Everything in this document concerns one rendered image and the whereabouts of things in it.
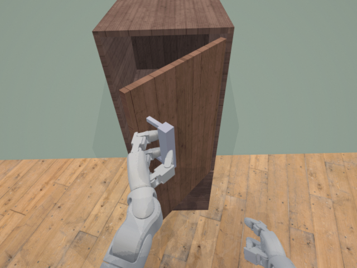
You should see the cupboard door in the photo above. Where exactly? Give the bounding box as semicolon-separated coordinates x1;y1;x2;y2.
119;37;226;220

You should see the left robot hand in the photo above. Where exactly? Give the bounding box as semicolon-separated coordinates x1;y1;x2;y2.
127;130;175;191

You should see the right robot forearm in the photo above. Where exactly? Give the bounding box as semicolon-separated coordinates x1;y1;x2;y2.
268;255;296;268

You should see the right robot hand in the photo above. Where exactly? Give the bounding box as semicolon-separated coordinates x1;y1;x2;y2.
244;217;286;268

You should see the handle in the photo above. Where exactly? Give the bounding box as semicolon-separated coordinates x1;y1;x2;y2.
146;116;176;168

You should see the left robot forearm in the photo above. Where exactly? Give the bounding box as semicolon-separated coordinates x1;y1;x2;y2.
100;186;163;268

